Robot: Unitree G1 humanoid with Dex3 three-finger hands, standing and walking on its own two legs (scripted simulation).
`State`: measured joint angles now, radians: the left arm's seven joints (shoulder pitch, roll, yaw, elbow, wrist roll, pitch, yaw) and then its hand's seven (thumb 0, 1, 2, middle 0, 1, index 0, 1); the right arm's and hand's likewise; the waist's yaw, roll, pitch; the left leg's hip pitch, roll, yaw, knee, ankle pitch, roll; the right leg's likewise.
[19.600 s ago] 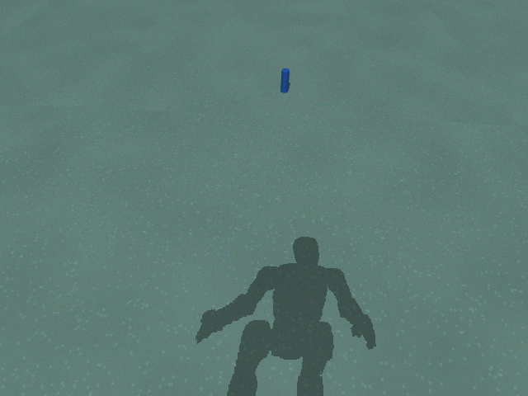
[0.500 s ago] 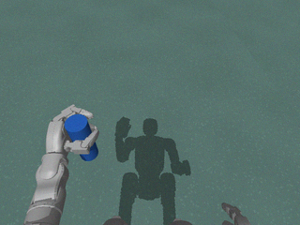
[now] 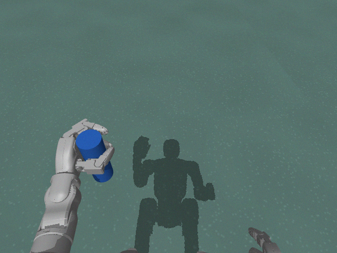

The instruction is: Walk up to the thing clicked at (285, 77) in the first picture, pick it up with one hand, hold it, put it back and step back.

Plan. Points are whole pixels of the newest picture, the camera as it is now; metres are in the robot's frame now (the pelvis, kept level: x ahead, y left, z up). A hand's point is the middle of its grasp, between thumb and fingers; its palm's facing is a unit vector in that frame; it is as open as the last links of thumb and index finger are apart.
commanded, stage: hold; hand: left
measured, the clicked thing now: (96, 158) +0.33 +0.17 +0.02
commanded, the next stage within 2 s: none
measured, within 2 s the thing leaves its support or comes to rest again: neither
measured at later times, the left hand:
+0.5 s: hand (99, 152) +0.33 +0.16 +0.06, palm faces +0.08 -1.00 -0.01, open 7.4 cm
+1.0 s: hand (98, 150) +0.33 +0.16 +0.06, palm faces +0.09 -1.00 +0.00, open 7.4 cm
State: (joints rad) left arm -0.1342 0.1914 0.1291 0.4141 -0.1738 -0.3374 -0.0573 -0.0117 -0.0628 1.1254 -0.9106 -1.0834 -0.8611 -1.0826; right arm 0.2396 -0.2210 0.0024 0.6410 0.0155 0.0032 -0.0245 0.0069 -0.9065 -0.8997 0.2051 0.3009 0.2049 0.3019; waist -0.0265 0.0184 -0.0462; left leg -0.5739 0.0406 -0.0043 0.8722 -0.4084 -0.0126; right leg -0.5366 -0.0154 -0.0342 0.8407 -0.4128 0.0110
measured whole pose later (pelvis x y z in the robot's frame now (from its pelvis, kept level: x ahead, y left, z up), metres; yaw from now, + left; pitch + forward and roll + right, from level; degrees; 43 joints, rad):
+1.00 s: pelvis +0.00 +0.00 +0.00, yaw +0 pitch +6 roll -1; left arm -0.14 0.18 0.14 0.46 -0.17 -0.37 -0.06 -0.01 -0.06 1.12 -0.91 -1.08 -0.86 -1.09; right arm 0.23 -0.22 0.00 0.66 0.01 0.00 -0.02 0.01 -0.91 -0.90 0.20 0.30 0.20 0.30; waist -0.03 0.02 -0.04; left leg -0.54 0.04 -0.01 0.83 -0.39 -0.02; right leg -0.51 -0.02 -0.03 0.81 -0.40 0.01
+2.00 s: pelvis +0.00 +0.00 +0.00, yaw +0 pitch +6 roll -1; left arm -0.14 0.19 0.14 0.45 -0.17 -0.37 -0.06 -0.01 -0.06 1.13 -0.91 -1.09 -0.86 -1.09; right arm 0.23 -0.22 0.00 0.66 0.01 0.00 -0.02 0.01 -0.90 -0.90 0.21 0.30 0.20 0.30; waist -0.03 0.02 -0.04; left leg -0.54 0.04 0.00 0.84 -0.40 -0.02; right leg -0.51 -0.01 -0.03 0.81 -0.40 0.01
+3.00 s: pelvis -0.05 +0.00 -0.22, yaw -2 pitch +32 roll -3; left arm -0.48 0.26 0.35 0.93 -0.13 -0.77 -0.06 -0.01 -0.06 1.12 -0.91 -1.09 -0.86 -1.09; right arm 0.11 -0.24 0.00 0.69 -0.07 -0.01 0.08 0.00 -0.90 -0.90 0.20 0.30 0.20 0.30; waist -0.07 0.01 -0.20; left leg -1.72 0.04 -0.05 1.81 -0.65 -0.02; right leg -1.68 -0.01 -0.03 1.79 -0.67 0.00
